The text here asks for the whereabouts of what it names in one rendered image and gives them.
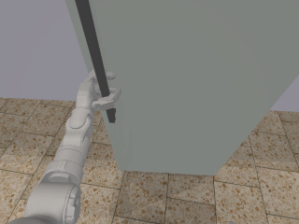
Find fridge door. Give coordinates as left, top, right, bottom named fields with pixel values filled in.
left=65, top=0, right=299, bottom=176

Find robot left forearm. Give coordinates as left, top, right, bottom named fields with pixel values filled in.
left=24, top=107, right=94, bottom=217

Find left robot upper arm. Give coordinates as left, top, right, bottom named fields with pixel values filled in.
left=7, top=181, right=81, bottom=224

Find left robot hand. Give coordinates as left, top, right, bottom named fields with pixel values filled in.
left=76, top=69, right=121, bottom=115

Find handle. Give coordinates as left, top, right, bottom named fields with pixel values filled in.
left=75, top=0, right=116, bottom=123

